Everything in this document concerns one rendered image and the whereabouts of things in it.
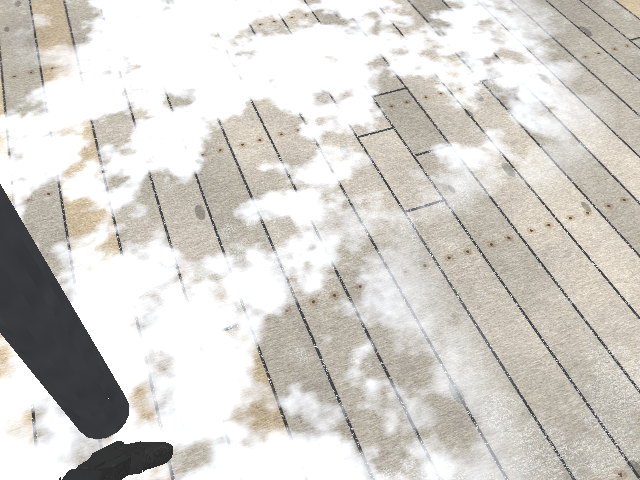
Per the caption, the robot left hand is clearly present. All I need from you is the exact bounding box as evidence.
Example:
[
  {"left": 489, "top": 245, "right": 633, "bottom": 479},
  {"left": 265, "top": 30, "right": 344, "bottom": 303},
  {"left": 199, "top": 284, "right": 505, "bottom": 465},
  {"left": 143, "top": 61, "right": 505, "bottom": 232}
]
[{"left": 59, "top": 441, "right": 173, "bottom": 480}]

